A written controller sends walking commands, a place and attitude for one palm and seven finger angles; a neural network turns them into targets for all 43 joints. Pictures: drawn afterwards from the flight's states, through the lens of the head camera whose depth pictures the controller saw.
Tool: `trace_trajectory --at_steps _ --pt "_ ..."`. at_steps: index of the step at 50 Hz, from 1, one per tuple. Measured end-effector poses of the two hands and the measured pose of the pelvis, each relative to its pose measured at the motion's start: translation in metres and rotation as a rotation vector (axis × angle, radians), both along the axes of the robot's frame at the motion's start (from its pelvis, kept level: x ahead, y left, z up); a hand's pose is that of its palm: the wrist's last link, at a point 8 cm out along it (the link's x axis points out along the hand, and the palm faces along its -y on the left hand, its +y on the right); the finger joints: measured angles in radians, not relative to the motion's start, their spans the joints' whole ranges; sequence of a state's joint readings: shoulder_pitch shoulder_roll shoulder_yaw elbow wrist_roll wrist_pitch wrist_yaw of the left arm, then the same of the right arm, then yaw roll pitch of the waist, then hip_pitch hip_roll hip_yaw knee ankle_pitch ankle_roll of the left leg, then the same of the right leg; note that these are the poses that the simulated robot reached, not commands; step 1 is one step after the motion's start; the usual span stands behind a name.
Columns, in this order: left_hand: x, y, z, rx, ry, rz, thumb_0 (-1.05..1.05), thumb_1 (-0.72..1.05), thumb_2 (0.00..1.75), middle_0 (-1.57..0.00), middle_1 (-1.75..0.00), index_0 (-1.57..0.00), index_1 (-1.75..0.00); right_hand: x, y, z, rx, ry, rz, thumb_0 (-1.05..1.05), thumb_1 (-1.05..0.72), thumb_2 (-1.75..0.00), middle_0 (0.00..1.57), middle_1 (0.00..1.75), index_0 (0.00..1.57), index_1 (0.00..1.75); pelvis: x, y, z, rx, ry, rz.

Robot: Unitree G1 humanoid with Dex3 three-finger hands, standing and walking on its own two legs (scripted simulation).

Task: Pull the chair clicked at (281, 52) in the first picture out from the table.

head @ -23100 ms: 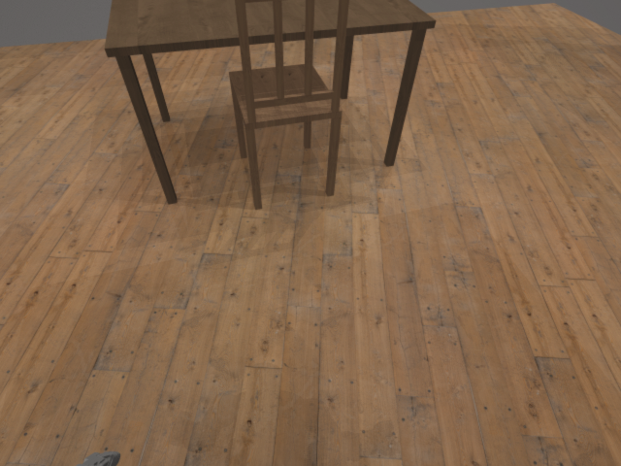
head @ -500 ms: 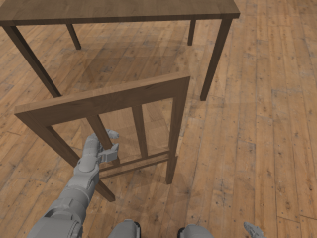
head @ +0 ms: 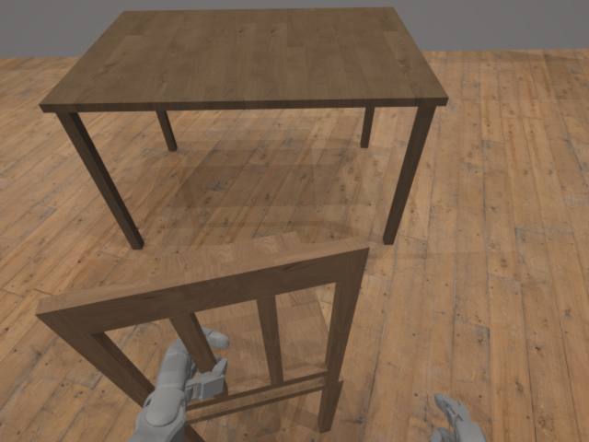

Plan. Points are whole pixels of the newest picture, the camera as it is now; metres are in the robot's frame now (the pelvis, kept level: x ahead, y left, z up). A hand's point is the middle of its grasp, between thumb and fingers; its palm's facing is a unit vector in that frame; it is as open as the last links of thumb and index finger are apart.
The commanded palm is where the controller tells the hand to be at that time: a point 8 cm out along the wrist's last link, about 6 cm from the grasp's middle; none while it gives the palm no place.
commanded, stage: stop walking, hand still on the chair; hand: left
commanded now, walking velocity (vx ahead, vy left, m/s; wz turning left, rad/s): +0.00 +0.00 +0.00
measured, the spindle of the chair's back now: (204, 359) +0.25 +0.16 -0.07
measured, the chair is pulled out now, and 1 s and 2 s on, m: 0.63 0.63 0.63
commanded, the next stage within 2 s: open the thumb and straighten the fingers in 0.38 s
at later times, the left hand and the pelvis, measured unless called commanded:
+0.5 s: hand (216, 375) +0.23 +0.14 -0.07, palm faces +0.06 -0.98 -0.17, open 5.7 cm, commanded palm +0.21 +0.19 -0.05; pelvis +0.02 -0.01 +0.00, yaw +1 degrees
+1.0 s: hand (208, 368) +0.24 +0.15 -0.07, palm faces +0.05 -0.99 -0.16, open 14.5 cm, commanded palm +0.22 +0.20 -0.05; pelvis +0.04 +0.00 -0.03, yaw +2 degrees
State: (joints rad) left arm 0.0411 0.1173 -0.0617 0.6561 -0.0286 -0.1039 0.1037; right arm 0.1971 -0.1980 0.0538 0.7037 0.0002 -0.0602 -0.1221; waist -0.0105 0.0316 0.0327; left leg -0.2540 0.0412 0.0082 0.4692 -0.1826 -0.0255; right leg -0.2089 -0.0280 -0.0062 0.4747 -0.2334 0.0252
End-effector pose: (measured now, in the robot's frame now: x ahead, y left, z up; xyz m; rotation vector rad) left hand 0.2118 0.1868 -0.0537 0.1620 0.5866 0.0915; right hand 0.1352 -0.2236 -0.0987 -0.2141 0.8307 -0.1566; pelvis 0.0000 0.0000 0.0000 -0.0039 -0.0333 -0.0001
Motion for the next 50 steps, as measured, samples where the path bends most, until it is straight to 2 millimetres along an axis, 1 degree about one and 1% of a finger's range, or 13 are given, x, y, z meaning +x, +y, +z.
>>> trace_trajectory --at_steps 5,11,16,25,28,30,32,34,37,40,42,45,50 --pt "0.000 0.000 0.000 -0.004 0.006 0.008 0.07 0.63 0.77 -0.22 -1.16 -0.50 -1.45 0.019 -0.006 0.009 -0.018 -0.031 0.008 0.01 -0.91 -0.90 0.20 0.30 0.20 0.30 0.009 -0.001 0.001 0.000 0.007 0.001" --pt "0.000 0.000 0.001 -0.008 0.012 0.013 0.07 0.63 0.76 -0.21 -1.16 -0.50 -1.45 0.030 -0.013 0.014 -0.035 -0.034 0.005 0.01 -0.91 -0.90 0.20 0.30 0.20 0.30 0.017 -0.002 0.003 0.000 0.014 0.006" --pt "0.000 0.000 0.001 -0.010 0.016 0.017 0.07 0.63 0.76 -0.21 -1.16 -0.50 -1.45 0.031 -0.014 0.013 -0.037 -0.019 0.002 0.01 -0.91 -0.90 0.20 0.30 0.20 0.30 0.022 -0.004 0.003 0.000 0.016 0.008" --pt "0.000 -0.001 0.001 -0.010 0.020 0.021 0.08 0.63 0.76 -0.21 -1.16 -0.50 -1.45 0.024 -0.012 0.008 -0.027 0.018 -0.003 0.01 -0.91 -0.90 0.20 0.30 0.20 0.30 0.025 -0.005 0.004 -0.002 0.022 0.009" --pt "0.001 0.001 0.001 -0.022 0.021 0.023 0.08 0.61 0.76 -0.21 -1.18 -0.50 -1.45 0.023 -0.014 0.006 0.016 0.008 -0.016 0.01 -0.91 -0.90 0.20 0.30 0.20 0.30 0.026 -0.005 0.001 0.000 0.051 0.023" --pt "0.003 0.003 0.002 -0.036 0.010 0.015 0.07 0.58 0.75 -0.24 -1.21 -0.50 -1.45 0.024 -0.015 0.006 0.028 -0.013 -0.014 0.01 -0.91 -0.90 0.20 0.30 0.20 0.30 0.025 -0.005 -0.003 -0.001 0.069 0.024" --pt "0.005 0.005 0.004 -0.039 -0.008 0.001 0.06 0.52 0.72 -0.28 -1.25 -0.50 -1.45 0.026 -0.018 0.005 0.030 -0.042 -0.011 0.01 -0.91 -0.90 0.20 0.30 0.20 0.30 0.025 -0.005 -0.007 -0.002 0.085 0.024" --pt "0.007 0.006 0.005 -0.034 -0.019 -0.011 0.05 0.41 0.66 -0.31 -1.28 -0.50 -1.45 0.029 -0.019 0.005 0.027 -0.070 -0.006 0.01 -0.91 -0.90 0.20 0.30 0.20 0.30 0.025 -0.004 -0.011 -0.003 0.101 0.023" --pt "0.010 0.008 0.004 -0.031 -0.017 -0.015 0.03 0.19 0.56 -0.35 -1.31 -0.50 -1.44 0.036 -0.021 0.003 0.020 -0.109 0.003 0.01 -0.91 -0.90 0.20 0.30 0.20 0.30 0.026 -0.003 -0.017 -0.003 0.123 0.023" --pt "0.011 0.011 0.006 -0.023 -0.014 -0.008 0.02 -0.05 0.44 -0.37 -1.29 -0.48 -1.38 0.044 -0.020 0.001 0.015 -0.141 0.010 0.01 -0.91 -0.90 0.20 0.30 0.20 0.30 0.029 -0.002 -0.022 -0.002 0.141 0.023" --pt "0.011 0.013 0.005 -0.021 -0.005 0.001 0.01 -0.18 0.37 -0.38 -1.25 -0.45 -1.31 0.050 -0.018 0.000 0.014 -0.158 0.016 0.01 -0.91 -0.90 0.20 0.30 0.20 0.30 0.031 -0.001 -0.024 -0.002 0.151 0.026" --pt "0.010 0.015 0.003 -0.017 0.016 0.009 0.01 -0.33 0.30 -0.36 -1.13 -0.41 -1.17 0.058 -0.015 -0.003 0.016 -0.178 0.030 0.01 -0.91 -0.90 0.20 0.30 0.20 0.30 0.034 0.000 -0.028 -0.003 0.165 0.031" --pt "0.008 0.012 0.004 -0.020 0.019 0.011 0.00 -0.46 0.24 -0.28 -0.86 -0.30 -0.87 0.068 -0.008 -0.007 0.021 -0.203 0.049 0.01 -0.91 -0.90 0.20 0.30 0.20 0.30 0.039 0.000 -0.034 -0.005 0.182 0.039"
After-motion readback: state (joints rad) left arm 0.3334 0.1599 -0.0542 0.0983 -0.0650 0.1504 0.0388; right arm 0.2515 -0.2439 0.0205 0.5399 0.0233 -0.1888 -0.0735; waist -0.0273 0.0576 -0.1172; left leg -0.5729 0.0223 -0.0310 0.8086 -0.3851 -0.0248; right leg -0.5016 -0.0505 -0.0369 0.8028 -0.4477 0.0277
